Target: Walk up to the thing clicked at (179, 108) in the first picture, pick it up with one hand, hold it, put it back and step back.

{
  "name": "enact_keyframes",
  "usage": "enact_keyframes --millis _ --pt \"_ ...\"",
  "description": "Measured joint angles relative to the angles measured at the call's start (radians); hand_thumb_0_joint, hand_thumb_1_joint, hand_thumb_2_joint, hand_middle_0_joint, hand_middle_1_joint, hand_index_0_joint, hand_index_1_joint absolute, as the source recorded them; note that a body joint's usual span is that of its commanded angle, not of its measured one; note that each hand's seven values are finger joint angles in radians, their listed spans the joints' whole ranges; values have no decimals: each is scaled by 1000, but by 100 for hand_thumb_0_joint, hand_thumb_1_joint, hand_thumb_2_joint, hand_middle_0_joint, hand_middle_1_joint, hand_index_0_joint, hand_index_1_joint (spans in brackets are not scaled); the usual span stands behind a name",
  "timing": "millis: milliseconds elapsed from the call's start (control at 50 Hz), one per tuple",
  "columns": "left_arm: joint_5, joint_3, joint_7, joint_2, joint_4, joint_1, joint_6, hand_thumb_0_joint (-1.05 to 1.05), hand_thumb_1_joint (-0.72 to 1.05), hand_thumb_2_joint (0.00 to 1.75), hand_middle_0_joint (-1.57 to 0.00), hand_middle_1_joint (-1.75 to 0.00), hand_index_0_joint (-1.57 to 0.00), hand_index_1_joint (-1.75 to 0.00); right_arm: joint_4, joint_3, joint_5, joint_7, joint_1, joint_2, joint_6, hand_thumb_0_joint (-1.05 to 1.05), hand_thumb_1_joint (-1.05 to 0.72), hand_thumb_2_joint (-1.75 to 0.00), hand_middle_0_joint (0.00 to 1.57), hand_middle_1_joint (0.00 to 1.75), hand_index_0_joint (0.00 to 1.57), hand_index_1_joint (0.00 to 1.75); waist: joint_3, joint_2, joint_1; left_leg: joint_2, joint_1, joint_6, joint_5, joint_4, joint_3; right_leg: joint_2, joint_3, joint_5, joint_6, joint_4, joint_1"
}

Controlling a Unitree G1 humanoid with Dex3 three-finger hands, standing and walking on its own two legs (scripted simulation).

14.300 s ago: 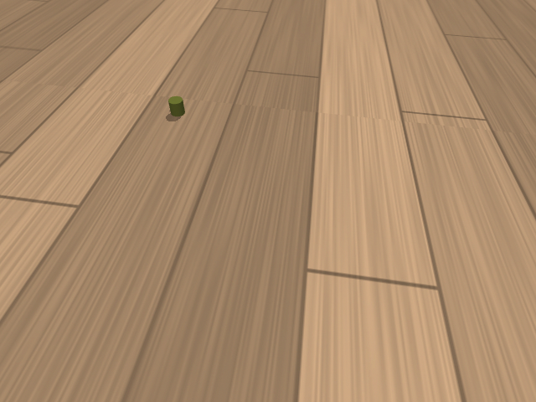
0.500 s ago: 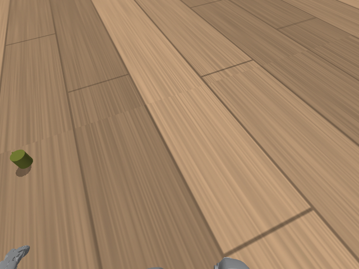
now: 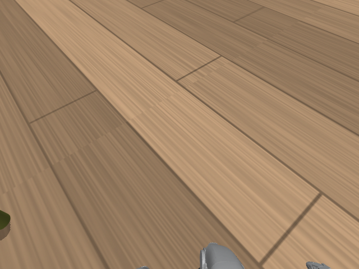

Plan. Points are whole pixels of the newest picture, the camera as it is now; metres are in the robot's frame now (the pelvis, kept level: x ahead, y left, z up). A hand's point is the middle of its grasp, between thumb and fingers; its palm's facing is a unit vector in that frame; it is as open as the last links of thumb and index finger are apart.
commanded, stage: walk up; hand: left
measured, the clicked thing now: out of the picture +0.53 +0.96 -0.70
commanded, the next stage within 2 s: none
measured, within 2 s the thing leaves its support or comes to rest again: neither
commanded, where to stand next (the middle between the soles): +0.09 +1.03 m, yaw -36 degrees
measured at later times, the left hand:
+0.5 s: hand out of the picture +0.18 +0.57 -0.13, palm faces -0.17 -0.76 -0.62, open 7.4 cm
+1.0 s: hand out of the picture +0.23 +0.78 -0.13, palm faces -0.27 -0.74 -0.62, open 7.4 cm
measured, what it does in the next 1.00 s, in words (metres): steps to the left, turning right: right foot, then left foot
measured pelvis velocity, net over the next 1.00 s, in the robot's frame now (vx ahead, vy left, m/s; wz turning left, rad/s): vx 0.06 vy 0.49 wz -0.30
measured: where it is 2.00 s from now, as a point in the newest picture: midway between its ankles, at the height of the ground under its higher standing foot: outside the picture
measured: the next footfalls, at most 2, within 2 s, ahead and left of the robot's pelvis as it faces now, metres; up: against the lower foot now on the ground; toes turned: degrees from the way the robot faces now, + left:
right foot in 0.06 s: +0.12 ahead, -0.08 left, +0.00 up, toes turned -9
left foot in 0.38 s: +0.13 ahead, +0.35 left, +0.00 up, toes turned -6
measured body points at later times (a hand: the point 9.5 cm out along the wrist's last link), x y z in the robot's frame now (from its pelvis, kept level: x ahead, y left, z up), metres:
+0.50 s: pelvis +0.06 +0.25 -0.02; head +0.09 +0.23 +0.43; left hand +0.19 +0.61 -0.09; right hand +0.11 -0.10 -0.11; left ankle +0.09 +0.35 -0.71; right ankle +0.08 +0.05 -0.66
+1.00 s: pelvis +0.06 +0.49 -0.03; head +0.08 +0.45 +0.41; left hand +0.24 +0.81 -0.09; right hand +0.07 +0.12 -0.13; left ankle +0.12 +0.65 -0.71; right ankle +0.11 +0.23 -0.71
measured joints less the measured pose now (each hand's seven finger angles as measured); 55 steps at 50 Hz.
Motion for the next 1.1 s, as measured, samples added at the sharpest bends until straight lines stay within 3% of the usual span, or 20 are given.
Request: enact_keyframes --millis 60,120,180,320,360,380,400,420,460,540,620,680,740,780,840,900,1000,1020,1060,1100 --pt "15 5 2 -6 -54 36 -21 0 90 90 -21 -30 -21 -30 -7 -14 2 1 29 -26 21 0 -90 -90 21 30 21 30 -1 33 8 -12 -25 -2 -60 104 13 11 14 129 -13 -209 84" --pt "23 7 17 -8 -95 36 -12 0 89 90 -21 -30 -21 -30 4 -24 0 -4 20 -36 49 1 -90 -90 20 30 20 30 23 91 37 -27 -134 -67 -134 383 -124 21 21 96 4 -143 76" --pt "22 4 24 -16 -113 31 -3 0 89 90 -21 -30 -21 -30 13 -25 2 6 -5 -42 58 1 -90 -90 20 30 20 30 27 117 62 -5 -208 -82 -92 510 -197 4 51 98 23 -157 92" --pt "50 13 1 18 -137 44 -7 0 89 90 -21 -30 -21 -30 -22 -29 13 43 -56 -61 44 0 -90 -90 21 30 21 30 -4 84 96 66 -162 -65 -108 318 -253 -78 185 88 47 -146 58" --pt "49 16 -3 33 -142 42 -9 0 89 90 -21 -30 -21 -30 -33 -38 14 42 -64 -77 36 0 -90 -90 21 30 21 30 -11 76 104 62 -113 -57 -118 227 -241 -102 228 84 53 -131 35" --pt "46 17 -4 43 -142 39 -8 0 89 90 -21 -30 -21 -30 -36 -45 13 38 -68 -81 28 0 -90 -90 21 30 21 30 -10 61 105 46 -93 -81 -124 196 -224 -122 256 79 51 -116 20" --pt "43 21 -2 59 -136 31 -3 0 89 90 -21 -30 -21 -30 -36 -49 10 32 -75 -71 18 0 -90 -90 20 30 20 30 5 24 107 16 -83 -94 -131 205 -186 -144 306 73 25 -91 7" --pt "36 26 7 64 -121 23 6 0 89 90 -21 -30 -21 -30 -41 -45 7 25 -74 -65 9 0 -90 -90 20 30 20 30 10 11 106 6 -83 -94 -141 225 -162 -126 344 9 12 -36 -11" --pt "22 22 30 54 -79 4 24 0 89 90 -21 -30 -21 -30 -48 -35 9 11 -66 -52 -4 0 -90 -90 20 30 20 30 11 29 88 15 -82 -74 -148 234 -148 -49 321 -90 -1 108 -52" --pt "-8 11 28 44 -53 -17 18 0 90 90 -21 -30 -21 -30 -58 -12 8 -14 -38 5 -7 0 -90 -90 20 30 21 30 34 8 42 -4 -26 -25 -101 136 -101 29 180 -67 9 201 -88" --pt "-15 -4 14 9 -84 -15 14 0 90 90 -21 -30 -21 -30 -71 -4 -1 -23 -4 17 8 0 -90 -90 21 30 21 30 47 4 13 -42 19 21 -63 51 -46 55 61 -24 7 83 -36" --pt "-11 -15 10 -21 -122 3 5 0 90 90 -21 -30 -21 -30 -84 -7 -2 -24 18 3 28 0 -90 -90 21 30 21 30 44 24 11 -63 10 42 -70 64 -5 60 18 89 -16 -150 76" --pt "11 -16 19 -29 -163 9 -3 0 89 90 -21 -30 -21 -30 -81 -13 8 -29 17 -3 46 0 -90 -90 21 30 21 30 72 58 37 -66 -94 -63 -157 325 -68 65 27 111 -14 -170 98" --pt "8 -20 27 -33 -170 -3 2 0 89 90 -21 -30 -21 -30 -72 -12 10 -30 20 -3 63 0 -90 -90 21 30 21 30 79 74 51 -62 -174 -96 -164 536 -140 47 30 110 -12 -156 100" --pt "17 -19 29 -39 -168 -4 4 0 89 90 -21 -30 -21 -30 -59 -11 13 -12 3 -16 69 0 -90 -90 21 30 21 30 74 82 69 -18 -223 -86 -89 629 -220 9 68 132 14 -171 101" --pt "36 -9 14 -25 -158 6 7 0 89 90 -21 -30 -21 -30 -62 -14 17 12 -14 -32 64 0 -90 -90 21 30 21 30 56 70 79 35 -197 -73 -67 548 -264 -35 127 148 34 -168 72" --pt "50 12 -2 23 -149 5 12 0 89 90 -21 -30 -21 -30 -64 -31 23 20 -29 -74 56 0 -90 -90 21 30 21 30 24 52 95 66 -61 -49 -150 264 -241 -98 233 170 55 -135 -18" --pt "49 17 -1 38 -144 -3 17 0 89 90 -21 -30 -21 -30 -60 -38 21 17 -29 -76 48 0 -90 -90 21 30 21 30 28 35 95 45 -46 -83 -189 243 -219 -116 267 156 50 -115 -39" --pt "39 32 17 52 -108 -22 35 0 89 90 -21 -30 -21 -30 -53 -34 15 6 -23 -66 33 0 -90 -90 20 30 20 30 43 15 97 21 -55 -97 -194 285 -177 -75 346 -9 20 4 -78" --pt "23 36 35 50 -64 -34 49 0 89 90 -21 -30 -21 -30 -36 -22 14 -6 -15 -43 32 0 -90 -90 20 30 20 30 44 26 72 19 -59 -81 -170 276 -170 1 324 -68 8 158 -111"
